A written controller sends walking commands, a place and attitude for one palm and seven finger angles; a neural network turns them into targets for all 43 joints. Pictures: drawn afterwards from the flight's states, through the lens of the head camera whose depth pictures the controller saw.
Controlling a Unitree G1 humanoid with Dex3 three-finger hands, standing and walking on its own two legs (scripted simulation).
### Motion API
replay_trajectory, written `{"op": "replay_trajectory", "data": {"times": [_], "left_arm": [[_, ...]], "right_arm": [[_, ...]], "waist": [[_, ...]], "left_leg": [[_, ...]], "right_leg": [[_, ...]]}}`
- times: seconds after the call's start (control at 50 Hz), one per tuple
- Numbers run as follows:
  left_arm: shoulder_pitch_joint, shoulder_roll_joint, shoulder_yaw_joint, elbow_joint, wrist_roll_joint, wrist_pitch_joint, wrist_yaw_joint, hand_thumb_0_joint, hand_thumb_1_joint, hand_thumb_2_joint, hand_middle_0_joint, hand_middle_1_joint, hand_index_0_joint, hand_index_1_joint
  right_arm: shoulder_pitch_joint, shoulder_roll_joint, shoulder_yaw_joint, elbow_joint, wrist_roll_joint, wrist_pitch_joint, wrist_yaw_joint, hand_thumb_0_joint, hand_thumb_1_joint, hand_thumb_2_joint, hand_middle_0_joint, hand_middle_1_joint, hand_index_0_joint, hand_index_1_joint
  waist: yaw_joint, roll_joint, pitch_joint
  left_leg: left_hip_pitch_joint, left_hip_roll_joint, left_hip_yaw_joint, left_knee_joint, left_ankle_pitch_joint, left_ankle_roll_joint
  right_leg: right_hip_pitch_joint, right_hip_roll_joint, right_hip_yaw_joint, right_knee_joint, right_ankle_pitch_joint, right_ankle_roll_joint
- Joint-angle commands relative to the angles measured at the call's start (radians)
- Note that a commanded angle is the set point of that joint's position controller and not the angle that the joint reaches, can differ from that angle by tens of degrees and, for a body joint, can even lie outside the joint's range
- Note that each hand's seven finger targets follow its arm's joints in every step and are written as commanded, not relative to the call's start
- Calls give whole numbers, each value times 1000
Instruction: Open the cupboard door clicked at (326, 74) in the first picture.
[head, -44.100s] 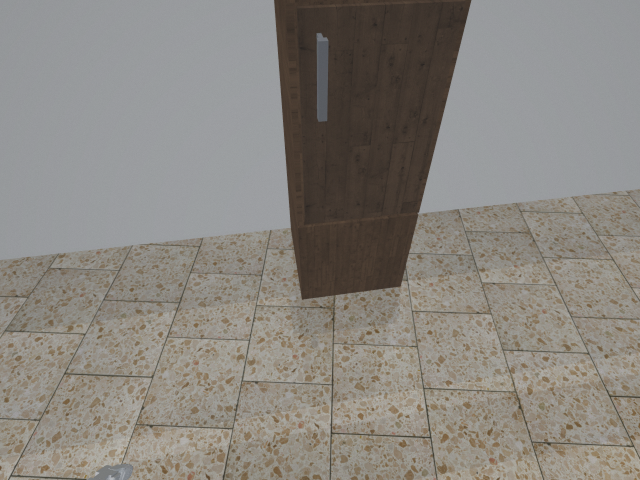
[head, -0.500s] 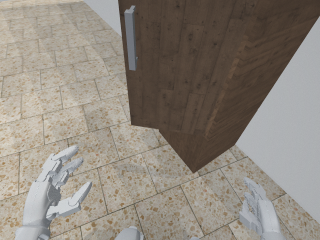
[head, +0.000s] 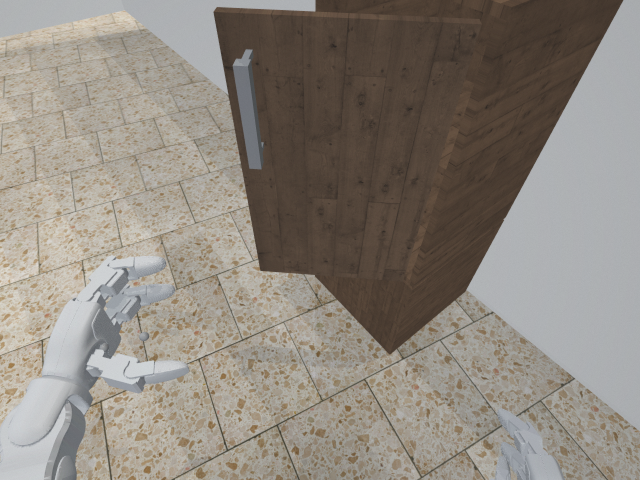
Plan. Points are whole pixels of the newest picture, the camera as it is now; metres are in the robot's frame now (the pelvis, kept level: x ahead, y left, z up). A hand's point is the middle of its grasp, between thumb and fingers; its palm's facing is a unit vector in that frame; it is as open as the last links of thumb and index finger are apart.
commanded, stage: raise the hand with hooked fingers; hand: left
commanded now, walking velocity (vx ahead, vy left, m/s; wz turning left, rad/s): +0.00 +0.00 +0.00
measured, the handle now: (252, 112) +0.60 +0.15 +0.15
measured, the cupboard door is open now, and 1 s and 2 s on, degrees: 47 47 47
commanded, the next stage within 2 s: move the hooked fingers beside the handle in 1.04 s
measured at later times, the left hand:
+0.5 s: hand (95, 252) +0.30 +0.26 +0.16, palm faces +0.06 -1.00 -0.07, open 14.0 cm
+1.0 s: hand (114, 244) +0.32 +0.25 +0.15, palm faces +0.04 -1.00 -0.05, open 14.0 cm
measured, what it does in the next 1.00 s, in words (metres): stands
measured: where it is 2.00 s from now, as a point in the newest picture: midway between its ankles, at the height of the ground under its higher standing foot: outside the picture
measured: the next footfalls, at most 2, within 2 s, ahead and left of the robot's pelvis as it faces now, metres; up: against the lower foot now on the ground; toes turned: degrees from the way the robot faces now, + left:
none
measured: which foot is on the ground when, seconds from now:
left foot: down 0.00-1.00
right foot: down 0.00-1.00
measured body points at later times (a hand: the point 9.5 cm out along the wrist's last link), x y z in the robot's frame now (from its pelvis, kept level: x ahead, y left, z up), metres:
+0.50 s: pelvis +0.02 -0.02 +0.02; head +0.03 -0.02 +0.47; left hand +0.29 +0.31 +0.16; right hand +0.20 -0.24 -0.05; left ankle +0.02 +0.09 -0.71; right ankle +0.02 -0.13 -0.71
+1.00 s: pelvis +0.02 -0.02 +0.02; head +0.03 -0.04 +0.47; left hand +0.31 +0.30 +0.16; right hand +0.19 -0.27 -0.05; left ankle +0.02 +0.09 -0.71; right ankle +0.02 -0.13 -0.71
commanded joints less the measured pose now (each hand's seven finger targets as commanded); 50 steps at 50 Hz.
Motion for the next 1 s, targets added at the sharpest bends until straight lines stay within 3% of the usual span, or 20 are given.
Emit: {"op": "replay_trajectory", "data": {"times": [0.0, 0.08, 0.1, 0.18, 0.2, 0.28, 0.36, 0.38, 0.42, 0.5, 0.58, 0.64, 0.7, 0.78, 0.84, 0.88, 0.94, 0.98], "left_arm": [[-257, 262, 181, -213, -55, -17, -24, 0, -360, 360, -290, -1110, -290, -1110], [-295, 271, 207, -230, -66, -23, -13, 0, -453, 320, -297, -1170, -297, -1170], [-301, 254, 193, -203, -69, -14, -20, 0, -477, 310, -298, -1185, -298, -1185], [-317, 234, 159, -30, -67, 69, -84, 0, -500, 300, -300, -1200, -300, -1200], [-357, 236, 146, -32, -63, 89, -102, 0, -500, 300, -300, -1200, -300, -1200], [-452, 332, 211, -40, -64, 134, -125, 0, -500, 300, -300, -1200, -300, -1200], [-540, 409, 292, -122, -71, 87, -111, 0, -500, 300, -300, -1200, -300, -1200], [-556, 429, 305, -124, -72, 79, -107, 0, -500, 300, -300, -1200, -300, -1200], [-574, 406, 289, -85, -73, 73, -111, 0, -500, 300, -300, -1200, -300, -1200], [-599, 396, 256, 84, -73, 134, -155, 0, -500, 300, -300, -1200, -300, -1200], [-553, 372, 222, 176, -67, 201, -194, 0, -500, 300, -300, -1200, -300, -1200], [-547, 411, 267, 77, -75, 178, -189, 0, -500, 300, -300, -1200, -300, -1200], [-573, 470, 339, -29, -91, 120, -160, 0, -500, 300, -300, -1200, -300, -1200], [-577, 465, 352, -2, -81, 91, -120, 0, -500, 300, -300, -1200, -300, -1200], [-593, 403, 287, 68, -62, 117, -121, 0, -500, 300, -300, -1200, -300, -1200], [-610, 388, 254, 60, -57, 132, -134, 0, -500, 300, -300, -1200, -300, -1200], [-598, 401, 261, 33, -56, 133, -149, 0, -500, 300, -300, -1200, -300, -1200], [-579, 414, 281, 38, -72, 126, -156, 0, -500, 300, -300, -1200, -300, -1200]], "right_arm": [[-105, -115, -43, -169, 10, -60, -26, 0, -900, -900, 200, 300, 200, 300], [-100, -104, -33, -161, 3, -62, -21, 0, -900, -900, 200, 300, 200, 300], [-102, -102, -33, -157, 5, -60, -19, 0, -900, -900, 200, 300, 200, 300], [-101, -119, -30, -146, 16, -39, -25, 0, -900, -900, 200, 300, 200, 300], [-110, -120, -30, -148, 22, -34, -28, 0, -900, -900, 200, 300, 200, 300], [-119, -120, -23, -163, 19, -18, -38, 0, -900, -900, 200, 300, 200, 300], [-129, -105, -17, -170, 12, -20, -40, 0, -900, -900, 200, 300, 200, 300], [-129, -106, -14, -164, 8, -19, -41, 0, -900, -900, 200, 300, 200, 300], [-130, -100, -11, -152, 14, -21, -42, 0, -900, -900, 200, 300, 200, 300], [-124, -116, -13, -132, 26, -8, -48, 0, -900, -900, 200, 300, 200, 300], [-121, -126, -18, -150, 31, 3, -42, 0, -900, -900, 200, 300, 200, 300], [-123, -125, -27, -173, 27, 2, -31, 0, -900, -900, 200, 300, 200, 300], [-127, -116, -25, -180, 16, -4, -21, 0, -900, -900, 200, 300, 200, 300], [-118, -113, -25, -162, 14, -6, -27, 0, -900, -900, 200, 300, 200, 300], [-118, -112, -26, -149, 24, -2, -36, 0, -900, -900, 200, 300, 200, 300], [-121, -114, -25, -153, 25, -3, -40, 0, -900, -900, 200, 300, 200, 300], [-120, -115, -28, -159, 24, -5, -43, 0, -900, -900, 200, 300, 200, 300], [-121, -115, -26, -159, 20, -5, -42, 0, -900, -900, 200, 300, 200, 300]], "waist": [[22, 37, -182], [34, 98, -197], [25, 99, -184], [13, 16, -79], [6, 26, -75], [19, 9, -128], [30, 60, -247], [31, 56, -237], [21, 97, -201], [10, 39, -111], [23, -3, -106], [34, -12, -217], [49, 10, -264], [42, 33, -191], [17, 55, -123], [17, 73, -128], [19, 54, -200], [24, -4, -190]], "left_leg": [[147, -6, -73, -217, 178, -18], [225, -4, -71, -227, 331, -30], [234, -5, -64, -229, 340, -30], [196, -6, -56, -248, 292, -21], [200, -6, -53, -256, 284, -19], [232, -13, -57, -264, 282, -12], [312, -13, -55, -269, 359, -14], [318, -13, -58, -272, 372, -14], [327, -11, -54, -287, 368, -16], [287, -13, -48, -308, 316, -8], [260, -16, -44, -308, 308, -7], [299, -19, -41, -296, 364, -4], [313, -19, -36, -291, 405, -3], [302, -18, -27, -306, 357, -3], [287, -15, -21, -317, 298, -3], [297, -15, -20, -313, 298, -2], [319, -15, -24, -309, 336, 0], [311, -14, -26, -301, 343, 1]], "right_leg": [[120, 48, 10, -146, 118, -37], [170, 59, 1, -148, 261, -45], [165, 56, 3, -156, 284, -42], [156, 59, 6, -193, 280, -39], [156, 54, 7, -200, 277, -37], [198, 53, 20, -225, 268, -37], [256, 54, 25, -230, 335, -38], [264, 58, 25, -234, 347, -40], [251, 56, 23, -248, 345, -41], [227, 49, 29, -279, 325, -35], [232, 42, 34, -279, 317, -33], [271, 41, 35, -262, 371, -31], [311, 42, 45, -252, 424, -32], [277, 45, 46, -269, 370, -32], [227, 40, 48, -288, 311, -28], [237, 36, 59, -290, 314, -29], [271, 36, 52, -279, 358, -27], [276, 39, 58, -279, 375, -24]]}}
